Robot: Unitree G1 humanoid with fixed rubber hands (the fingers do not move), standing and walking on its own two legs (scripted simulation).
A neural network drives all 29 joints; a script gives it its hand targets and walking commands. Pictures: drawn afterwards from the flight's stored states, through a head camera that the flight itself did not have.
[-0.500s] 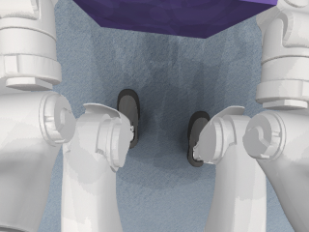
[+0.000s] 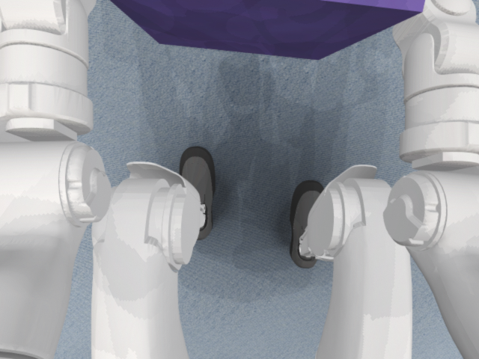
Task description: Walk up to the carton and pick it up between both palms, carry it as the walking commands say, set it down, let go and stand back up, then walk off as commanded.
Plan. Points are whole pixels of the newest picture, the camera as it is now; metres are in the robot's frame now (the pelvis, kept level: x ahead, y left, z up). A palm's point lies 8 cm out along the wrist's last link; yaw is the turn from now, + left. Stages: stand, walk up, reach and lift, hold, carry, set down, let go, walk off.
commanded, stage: set down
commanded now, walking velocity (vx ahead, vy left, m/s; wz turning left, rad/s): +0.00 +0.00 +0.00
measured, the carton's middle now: out of the picture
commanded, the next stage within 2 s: none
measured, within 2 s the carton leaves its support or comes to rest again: rests again in 1.44 s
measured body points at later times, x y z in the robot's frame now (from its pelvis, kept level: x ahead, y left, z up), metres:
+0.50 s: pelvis +0.01 +0.00 -0.01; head +0.39 +0.03 +0.21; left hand +0.57 +0.22 -0.19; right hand +0.56 -0.15 -0.20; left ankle +0.15 +0.11 -0.37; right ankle +0.09 -0.13 -0.37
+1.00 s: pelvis +0.01 +0.00 -0.02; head +0.39 +0.03 +0.20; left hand +0.57 +0.22 -0.20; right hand +0.56 -0.15 -0.21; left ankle +0.15 +0.11 -0.37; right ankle +0.09 -0.13 -0.37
